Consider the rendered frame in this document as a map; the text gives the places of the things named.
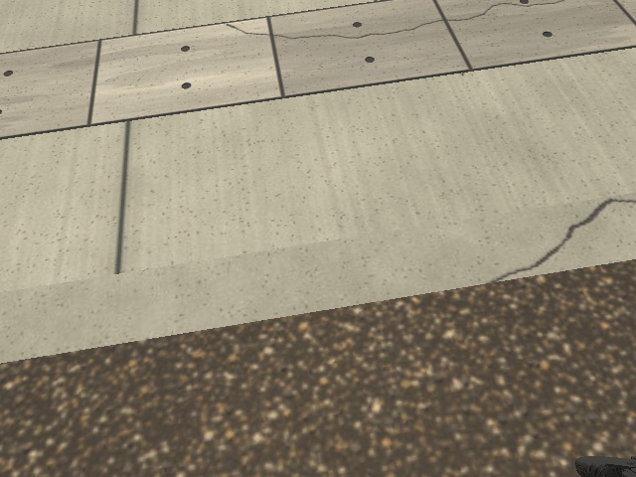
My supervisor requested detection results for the robot right hand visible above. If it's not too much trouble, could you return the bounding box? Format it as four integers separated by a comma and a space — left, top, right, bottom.
575, 456, 636, 477

